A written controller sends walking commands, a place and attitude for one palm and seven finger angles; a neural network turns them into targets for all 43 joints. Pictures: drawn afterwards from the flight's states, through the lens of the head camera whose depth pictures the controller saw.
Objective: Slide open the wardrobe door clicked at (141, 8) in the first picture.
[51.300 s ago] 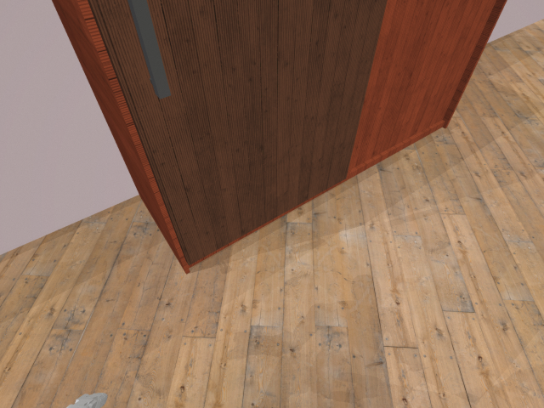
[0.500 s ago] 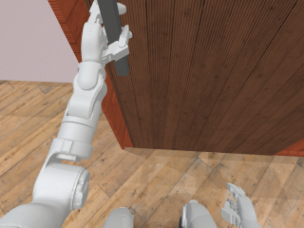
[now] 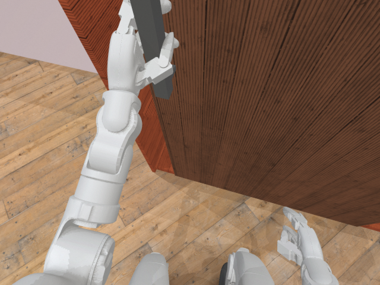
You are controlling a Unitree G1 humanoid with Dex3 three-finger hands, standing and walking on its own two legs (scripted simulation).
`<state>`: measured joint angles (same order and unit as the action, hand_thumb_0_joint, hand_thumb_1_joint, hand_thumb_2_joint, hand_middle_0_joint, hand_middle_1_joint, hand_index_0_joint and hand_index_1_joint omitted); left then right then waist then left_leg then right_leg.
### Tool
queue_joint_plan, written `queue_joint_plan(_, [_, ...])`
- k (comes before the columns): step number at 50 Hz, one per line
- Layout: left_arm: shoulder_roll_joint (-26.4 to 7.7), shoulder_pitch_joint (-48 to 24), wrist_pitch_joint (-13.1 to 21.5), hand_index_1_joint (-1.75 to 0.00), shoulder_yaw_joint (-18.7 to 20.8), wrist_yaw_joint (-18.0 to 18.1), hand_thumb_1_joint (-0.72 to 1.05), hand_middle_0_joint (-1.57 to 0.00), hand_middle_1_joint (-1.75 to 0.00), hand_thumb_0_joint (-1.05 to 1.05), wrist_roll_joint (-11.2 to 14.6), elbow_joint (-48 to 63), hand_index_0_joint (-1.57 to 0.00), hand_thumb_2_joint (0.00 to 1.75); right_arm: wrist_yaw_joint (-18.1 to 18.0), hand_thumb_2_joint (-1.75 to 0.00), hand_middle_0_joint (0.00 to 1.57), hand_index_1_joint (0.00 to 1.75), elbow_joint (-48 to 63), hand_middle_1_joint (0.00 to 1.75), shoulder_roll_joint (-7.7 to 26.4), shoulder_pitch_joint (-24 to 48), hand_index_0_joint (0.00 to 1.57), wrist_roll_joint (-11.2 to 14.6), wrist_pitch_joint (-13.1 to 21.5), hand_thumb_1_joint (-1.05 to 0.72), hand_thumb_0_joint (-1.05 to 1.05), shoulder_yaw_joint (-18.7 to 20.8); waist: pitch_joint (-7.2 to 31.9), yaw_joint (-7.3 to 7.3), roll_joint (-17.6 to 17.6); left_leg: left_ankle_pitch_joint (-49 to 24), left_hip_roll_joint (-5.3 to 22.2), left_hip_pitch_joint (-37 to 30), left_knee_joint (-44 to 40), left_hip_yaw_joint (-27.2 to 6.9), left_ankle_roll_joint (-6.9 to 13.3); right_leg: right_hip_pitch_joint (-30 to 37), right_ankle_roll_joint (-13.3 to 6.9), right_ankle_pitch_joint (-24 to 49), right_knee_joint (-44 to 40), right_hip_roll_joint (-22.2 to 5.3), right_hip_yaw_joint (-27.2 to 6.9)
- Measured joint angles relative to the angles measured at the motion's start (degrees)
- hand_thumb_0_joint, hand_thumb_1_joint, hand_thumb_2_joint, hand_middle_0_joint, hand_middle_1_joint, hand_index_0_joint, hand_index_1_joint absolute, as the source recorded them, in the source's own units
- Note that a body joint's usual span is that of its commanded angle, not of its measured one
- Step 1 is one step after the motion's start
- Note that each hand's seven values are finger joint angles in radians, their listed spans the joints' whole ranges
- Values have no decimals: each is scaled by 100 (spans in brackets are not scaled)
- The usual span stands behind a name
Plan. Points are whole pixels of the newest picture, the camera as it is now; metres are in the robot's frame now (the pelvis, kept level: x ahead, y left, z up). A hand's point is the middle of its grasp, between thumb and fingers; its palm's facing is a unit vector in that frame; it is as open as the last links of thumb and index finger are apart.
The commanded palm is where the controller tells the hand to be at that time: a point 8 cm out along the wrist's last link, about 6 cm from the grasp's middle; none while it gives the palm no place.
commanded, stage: step sideways, sliding the door along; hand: left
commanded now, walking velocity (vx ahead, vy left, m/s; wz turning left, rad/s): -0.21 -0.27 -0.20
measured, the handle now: (156, 10) +0.47 +0.13 +0.23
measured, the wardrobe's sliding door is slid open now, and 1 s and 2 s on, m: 0.12 0.44 0.61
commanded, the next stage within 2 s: stop walking and hold the door there in 1.68 s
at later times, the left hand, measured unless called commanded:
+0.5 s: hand (253, 81) +0.40 -0.02 +0.19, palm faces +0.00 -1.00 -0.08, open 6.9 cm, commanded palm +0.38 -0.04 +0.19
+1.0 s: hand out of the picture +0.38 -0.20 +0.19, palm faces -0.12 -0.99 -0.08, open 6.9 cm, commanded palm +0.36 -0.20 +0.19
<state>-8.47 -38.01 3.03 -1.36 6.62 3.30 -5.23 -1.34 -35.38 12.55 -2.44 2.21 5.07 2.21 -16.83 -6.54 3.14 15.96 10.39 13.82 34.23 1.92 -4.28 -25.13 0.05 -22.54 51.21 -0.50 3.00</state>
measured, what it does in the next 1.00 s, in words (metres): steps to the right: right foot, then left foot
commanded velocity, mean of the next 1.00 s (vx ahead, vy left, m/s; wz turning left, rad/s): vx -0.26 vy -0.27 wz -0.17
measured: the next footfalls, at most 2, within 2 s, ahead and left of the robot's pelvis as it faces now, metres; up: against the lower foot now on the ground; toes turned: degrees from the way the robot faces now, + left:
right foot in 0.16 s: +0.11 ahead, -0.19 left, +0.00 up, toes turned -2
left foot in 0.32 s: +0.03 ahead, +0.08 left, +0.00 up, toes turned +9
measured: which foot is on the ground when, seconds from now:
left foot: down 0.00-0.18, up 0.20-0.30, down 0.32-0.60, up 0.62-0.74, down 0.76-1.00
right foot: up 0.00-0.14, down 0.16-0.32, up 0.34-0.56, down 0.58-0.76, up 0.78-1.00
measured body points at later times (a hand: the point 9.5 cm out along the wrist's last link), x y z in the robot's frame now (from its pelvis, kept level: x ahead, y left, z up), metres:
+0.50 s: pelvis +0.02 -0.11 +0.00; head +0.13 -0.10 +0.44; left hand +0.40 +0.03 +0.19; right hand +0.25 -0.29 -0.10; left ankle -0.01 +0.07 -0.73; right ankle +0.06 -0.26 -0.69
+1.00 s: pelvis -0.01 -0.25 +0.00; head +0.09 -0.25 +0.44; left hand +0.38 -0.15 +0.19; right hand +0.19 -0.45 -0.11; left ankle -0.01 -0.04 -0.73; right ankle +0.01 -0.41 -0.71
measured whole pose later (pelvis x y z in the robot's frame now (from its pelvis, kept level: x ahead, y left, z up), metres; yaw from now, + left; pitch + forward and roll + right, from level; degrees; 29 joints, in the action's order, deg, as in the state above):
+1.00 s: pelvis -0.01 -0.25 +0.00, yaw -5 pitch -1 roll -2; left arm -6.5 -30.4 7.8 -7.3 5.9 2.7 -1.9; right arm 0.8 -33.5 9.1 -3.6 1.5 3.1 0.2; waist -13.9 -6.9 3.1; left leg 16.6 16.2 12.1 31.8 5.6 -8.5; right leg -20.5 1.6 -15.8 40.2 -1.6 2.0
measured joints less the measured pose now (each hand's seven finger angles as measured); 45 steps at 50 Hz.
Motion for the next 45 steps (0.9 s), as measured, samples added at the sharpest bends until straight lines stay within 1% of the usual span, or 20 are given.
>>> queue_joint_plan(3, [86,44,128,-130,-122,-73,70,-45,-140,-7,-75,-13,-14,81,177,-90,19,30,126,30,-82,-86,20,-29,71,-90,1,-47,-34,-129,23,147,170,-216,-279,-48,-152,-59,32,-40,-96,-5,-142])
queue_joint_plan(7, [-25,257,172,-128,-135,-100,69,-45,-140,-9,-77,81,-13,81,191,-90,20,30,255,30,-279,-146,20,-31,160,-90,1,-226,64,-218,48,339,391,-355,-151,-118,-456,322,134,910,-1114,-124,-161])
queue_joint_plan(8, [-81,320,162,-128,-106,-95,68,-46,-140,-10,-76,125,-13,81,181,-90,20,30,266,30,-337,-135,20,-6,169,-90,1,-285,97,-224,39,444,435,-329,33,-141,-448,480,158,1041,-1324,-121,-127])
queue_joint_plan(10, [-113,504,177,-126,28,-38,68,-46,-140,-10,-93,288,-13,81,149,-90,20,30,199,30,-343,59,20,45,146,-90,1,-359,94,-90,205,586,517,-44,650,-271,-83,537,72,705,-1296,-5,24])
queue_joint_plan(13, [-36,797,100,-126,119,58,68,-45,-140,-10,-104,658,-13,82,18,-90,20,30,55,30,-260,376,21,7,132,-90,1,-337,149,103,161,1558,-160,470,1474,-349,118,346,21,820,-1376,-98,7])
queue_joint_plan(15, [68,871,69,-127,57,114,69,-45,-140,-9,-114,853,-14,81,-23,-90,20,30,40,30,-164,492,20,-20,153,-90,1,-299,110,220,148,1014,-395,467,970,-65,174,242,-77,1157,-1439,-87,57])
queue_joint_plan(16, [114,870,52,-127,-11,118,69,-45,-140,-8,-102,913,-14,81,-21,-90,20,30,69,30,-105,496,20,-26,129,-90,1,-274,111,246,194,14,-334,331,496,121,244,147,-73,1343,-1342,-14,118])
queue_joint_plan(17, [137,821,50,-127,-107,82,69,-45,-140,-7,-77,903,-14,80,11,-90,20,30,111,30,-89,453,20,-42,83,-90,1,-207,115,218,180,-179,-244,202,245,193,256,24,-22,1301,-1052,45,107])
queue_joint_plan(21, [264,634,171,-127,-443,-52,71,-45,-140,-6,-187,677,-13,79,256,-90,20,30,246,30,-112,173,20,-99,-43,-90,1,-76,34,-77,-66,304,-66,-151,-114,315,-9,-237,52,37,36,98,-188])
queue_joint_plan(24, [304,728,264,-127,-535,-46,71,-46,-140,-6,-223,625,-12,78,306,-90,19,30,280,30,-146,24,20,-114,-34,-90,1,-115,52,-196,-11,232,142,-336,-304,345,-174,-100,97,182,-142,-18,-174])
queue_joint_plan(28, [163,927,256,-126,-472,-31,70,-46,-140,-7,-159,722,-12,79,259,-90,20,30,310,30,-331,-57,20,-84,-43,-90,1,-270,174,-222,10,297,416,-387,-179,327,-412,371,155,857,-982,-118,-140])
queue_joint_plan(29, [111,957,223,-126,-437,-23,70,-46,-140,-8,-147,754,-12,79,247,-90,20,30,311,30,-386,-67,20,-52,-46,-90,1,-317,222,-221,-9,368,474,-324,-5,292,-421,551,171,1093,-1268,-115,-111])
queue_joint_plan(31, [96,1041,208,-125,-312,44,69,-46,-140,-10,-169,834,-12,81,209,-90,20,30,236,30,-384,74,20,11,-76,-90,1,-384,261,-108,121,545,567,9,591,100,-123,622,67,691,-1366,11,35])
queue_joint_plan(34, [184,1206,152,-125,-218,167,69,-46,-140,-9,-178,1047,-12,81,63,-90,20,30,87,30,-276,370,20,-31,-70,-90,2,-352,289,65,115,1658,-132,548,1490,-222,109,366,-71,786,-1409,-16,-21])
queue_joint_plan(36, [271,1220,124,-126,-260,222,70,-45,-140,-8,-158,1155,-12,81,13,-90,20,30,54,30,-199,490,20,-48,-19,-90,2,-306,227,193,68,1416,-460,597,1185,-68,160,277,-162,1117,-1543,-15,-28])
queue_joint_plan(37, [314,1185,133,-126,-312,233,70,-45,-140,-7,-148,1157,-13,80,14,-90,20,30,63,30,-160,511,20,-56,-25,-90,2,-276,204,247,65,820,-491,500,752,91,183,218,-183,1284,-1537,22,10])
queue_joint_plan(38, [358,1125,114,-127,-380,215,70,-45,-140,-6,-146,1132,-13,79,33,-90,20,30,110,30,-111,472,20,-61,-55,-90,2,-239,231,277,118,-259,-397,348,292,210,285,124,-149,1416,-1430,117,80])
queue_joint_plan(39, [364,1006,116,-127,-462,160,70,-45,-140,-5,-127,1032,-13,78,73,-90,20,30,153,30,-112,410,20,-67,-96,-90,1,-168,237,265,82,-393,-318,255,136,242,300,1,-78,1158,-1097,173,57])
queue_joint_plan(42, [345,705,225,-130,-648,-12,69,-45,-140,-5,-144,660,-12,78,244,-90,19,30,232,30,-178,215,20,-105,-203,-90,1,-55,163,97,-193,238,-201,36,27,375,114,-311,23,51,134,194,-238])
queue_joint_plan(45, [369,658,398,-133,-725,-59,68,-45,-140,-5,-148,412,-13,78,308,-90,19,30,221,30,-168,52,20,-117,-192,-90,1,-72,165,1,-111,154,57,-115,-219,392,-109,-288,92,-63,311,46,-203])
